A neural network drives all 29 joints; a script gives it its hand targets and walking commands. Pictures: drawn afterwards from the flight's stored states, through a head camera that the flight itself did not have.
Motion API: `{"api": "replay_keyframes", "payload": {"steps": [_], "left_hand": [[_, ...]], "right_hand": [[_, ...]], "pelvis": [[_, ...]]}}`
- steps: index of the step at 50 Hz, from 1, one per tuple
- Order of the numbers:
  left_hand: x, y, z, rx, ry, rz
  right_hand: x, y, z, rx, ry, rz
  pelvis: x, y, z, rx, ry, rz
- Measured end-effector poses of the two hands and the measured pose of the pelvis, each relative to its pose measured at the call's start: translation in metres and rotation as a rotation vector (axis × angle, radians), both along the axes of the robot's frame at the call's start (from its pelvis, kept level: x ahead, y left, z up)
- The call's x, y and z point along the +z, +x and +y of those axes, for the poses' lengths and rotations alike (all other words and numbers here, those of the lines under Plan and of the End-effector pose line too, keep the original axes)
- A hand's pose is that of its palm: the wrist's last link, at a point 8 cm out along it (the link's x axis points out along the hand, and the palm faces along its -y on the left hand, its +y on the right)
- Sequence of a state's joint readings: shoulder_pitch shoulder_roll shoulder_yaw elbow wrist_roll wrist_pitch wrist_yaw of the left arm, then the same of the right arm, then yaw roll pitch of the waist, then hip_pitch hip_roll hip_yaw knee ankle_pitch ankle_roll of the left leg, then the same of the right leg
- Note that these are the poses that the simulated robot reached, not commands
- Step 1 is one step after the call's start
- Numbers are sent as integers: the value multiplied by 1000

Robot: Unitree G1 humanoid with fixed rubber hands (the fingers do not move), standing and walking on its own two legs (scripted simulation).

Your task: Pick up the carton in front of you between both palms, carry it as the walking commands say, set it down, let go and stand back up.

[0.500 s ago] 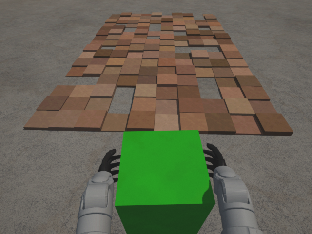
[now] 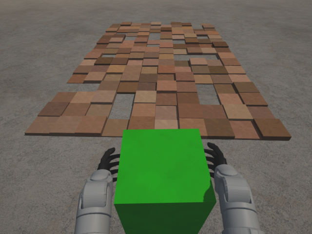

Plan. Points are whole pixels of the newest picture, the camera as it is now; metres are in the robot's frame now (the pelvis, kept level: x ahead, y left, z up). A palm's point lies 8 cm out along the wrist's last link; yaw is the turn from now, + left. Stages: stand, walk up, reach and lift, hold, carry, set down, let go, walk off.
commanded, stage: hold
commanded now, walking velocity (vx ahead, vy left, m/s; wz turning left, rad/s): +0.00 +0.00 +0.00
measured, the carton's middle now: (161, 184) +0.29 +0.00 -0.02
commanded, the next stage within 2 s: carry in 0.34 s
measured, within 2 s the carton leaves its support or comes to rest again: neither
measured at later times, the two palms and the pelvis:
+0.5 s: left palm (106, 166) +0.30 +0.14 +0.06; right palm (219, 161) +0.31 -0.16 +0.06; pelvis +0.01 -0.01 -0.01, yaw -1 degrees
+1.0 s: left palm (127, 116) +0.49 +0.11 +0.07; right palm (216, 113) +0.49 -0.19 +0.07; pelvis +0.23 -0.04 -0.01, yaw +2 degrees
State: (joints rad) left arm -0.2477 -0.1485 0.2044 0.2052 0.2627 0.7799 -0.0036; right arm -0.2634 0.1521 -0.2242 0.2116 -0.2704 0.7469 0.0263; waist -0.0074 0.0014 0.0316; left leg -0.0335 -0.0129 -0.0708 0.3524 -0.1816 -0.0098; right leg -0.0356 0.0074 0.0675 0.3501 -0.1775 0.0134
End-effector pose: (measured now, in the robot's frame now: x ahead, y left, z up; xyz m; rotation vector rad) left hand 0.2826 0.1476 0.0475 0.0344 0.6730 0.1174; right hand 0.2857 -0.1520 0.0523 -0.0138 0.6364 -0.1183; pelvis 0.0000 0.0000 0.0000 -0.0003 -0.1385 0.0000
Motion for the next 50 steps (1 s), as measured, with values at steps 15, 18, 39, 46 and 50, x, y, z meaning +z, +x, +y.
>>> {"api": "replay_keyframes", "payload": {"steps": [15, 18, 39, 46, 50], "left_hand": [[1, 4, -1, 10, -20, -8], [1, 6, -1, 10, -18, -7], [29, 101, -12, 52, -12, 14], [28, 169, -36, 46, -46, 60], [24, 208, -43, 55, -46, 59]], "right_hand": [[1, 2, -1, -19, 17, -8], [1, 5, -2, -15, 14, -6], [28, 111, -11, -12, 60, 17], [16, 159, -35, -81, 96, 61], [19, 207, -42, -65, 88, 61]], "pelvis": [[-2, -7, 0, -5, 2, 2], [-2, -4, 0, -4, 2, 2], [-15, 110, -16, -7, 36, 218], [-13, 183, -28, -7, -5, 242], [-14, 228, -41, 33, -3, 249]]}}
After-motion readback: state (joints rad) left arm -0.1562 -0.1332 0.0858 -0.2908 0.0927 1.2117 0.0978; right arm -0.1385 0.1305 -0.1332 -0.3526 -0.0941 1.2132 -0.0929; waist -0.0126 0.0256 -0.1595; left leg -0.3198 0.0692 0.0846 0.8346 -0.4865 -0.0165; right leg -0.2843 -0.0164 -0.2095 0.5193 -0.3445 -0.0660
